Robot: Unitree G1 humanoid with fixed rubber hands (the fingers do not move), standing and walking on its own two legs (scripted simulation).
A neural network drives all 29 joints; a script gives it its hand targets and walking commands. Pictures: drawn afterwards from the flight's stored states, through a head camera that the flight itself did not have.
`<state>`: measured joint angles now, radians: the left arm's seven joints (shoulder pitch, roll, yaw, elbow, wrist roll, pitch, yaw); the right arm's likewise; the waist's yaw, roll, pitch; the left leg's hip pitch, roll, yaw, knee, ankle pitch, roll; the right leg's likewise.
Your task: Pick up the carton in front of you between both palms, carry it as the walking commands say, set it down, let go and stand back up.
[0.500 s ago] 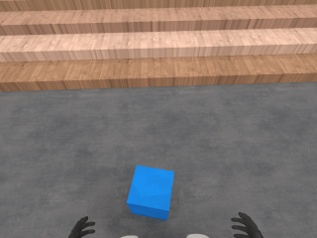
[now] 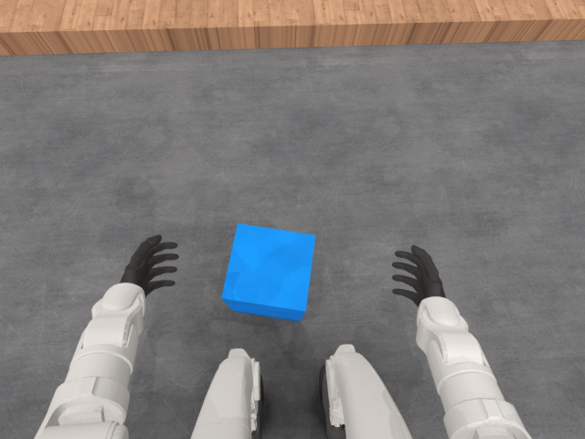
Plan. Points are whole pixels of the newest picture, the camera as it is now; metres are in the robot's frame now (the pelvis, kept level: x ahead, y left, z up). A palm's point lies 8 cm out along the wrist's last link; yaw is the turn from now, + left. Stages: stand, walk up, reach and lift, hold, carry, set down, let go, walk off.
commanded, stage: reach and lift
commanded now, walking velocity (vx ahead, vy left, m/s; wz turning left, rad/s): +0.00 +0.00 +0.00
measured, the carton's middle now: (271, 276) +0.43 +0.04 -0.57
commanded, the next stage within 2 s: none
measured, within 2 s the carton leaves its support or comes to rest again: neither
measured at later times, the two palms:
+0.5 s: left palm (162, 197) +0.49 +0.23 -0.14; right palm (378, 231) +0.41 -0.16 -0.15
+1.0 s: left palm (194, 251) +0.46 +0.22 -0.39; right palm (354, 268) +0.40 -0.16 -0.38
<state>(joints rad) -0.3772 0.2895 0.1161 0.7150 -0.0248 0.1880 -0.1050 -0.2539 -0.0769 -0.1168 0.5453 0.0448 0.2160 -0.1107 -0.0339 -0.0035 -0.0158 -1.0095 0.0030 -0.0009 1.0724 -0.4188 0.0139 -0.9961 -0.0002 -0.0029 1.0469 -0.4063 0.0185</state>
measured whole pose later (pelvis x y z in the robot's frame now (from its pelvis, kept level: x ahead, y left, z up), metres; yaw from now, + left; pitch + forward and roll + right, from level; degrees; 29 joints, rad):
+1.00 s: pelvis -0.06 +0.00 -0.23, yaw -4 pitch +46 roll -5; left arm -1.22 0.49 0.07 1.02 -0.13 0.07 -0.05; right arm -1.02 -0.09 -0.23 0.75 0.16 0.08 -0.23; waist -0.04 -0.03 0.07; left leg -2.16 0.01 -0.03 1.86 -0.50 0.03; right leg -2.13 0.02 -0.02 1.81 -0.49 0.04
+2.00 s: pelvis -0.08 +0.00 -0.31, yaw -4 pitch +37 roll -5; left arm -1.54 0.43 -0.14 1.36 -0.20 0.02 0.02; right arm -1.38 -0.08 -0.30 1.16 0.16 -0.03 -0.25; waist -0.01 -0.09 0.29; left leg -2.30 0.02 -0.04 2.16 -0.52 0.04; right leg -2.25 0.05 -0.02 2.09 -0.49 0.06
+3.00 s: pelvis -0.05 -0.02 -0.15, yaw +3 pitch +38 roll -1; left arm -0.83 0.09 0.28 0.71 0.13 0.31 0.00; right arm -0.73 0.16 -0.42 0.54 -0.10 0.28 -0.17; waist 0.01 -0.05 -0.20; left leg -1.78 -0.05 -0.07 1.62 -0.50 -0.03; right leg -1.75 0.11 0.06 1.63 -0.54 0.04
